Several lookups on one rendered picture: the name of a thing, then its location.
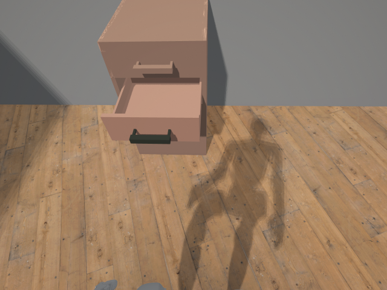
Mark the handle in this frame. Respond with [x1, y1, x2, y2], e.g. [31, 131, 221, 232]
[129, 129, 171, 144]
[133, 65, 173, 74]

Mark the drawer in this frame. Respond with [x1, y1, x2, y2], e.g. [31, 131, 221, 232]
[100, 78, 202, 141]

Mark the cabinet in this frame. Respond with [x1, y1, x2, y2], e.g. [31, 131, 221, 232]
[97, 0, 208, 155]

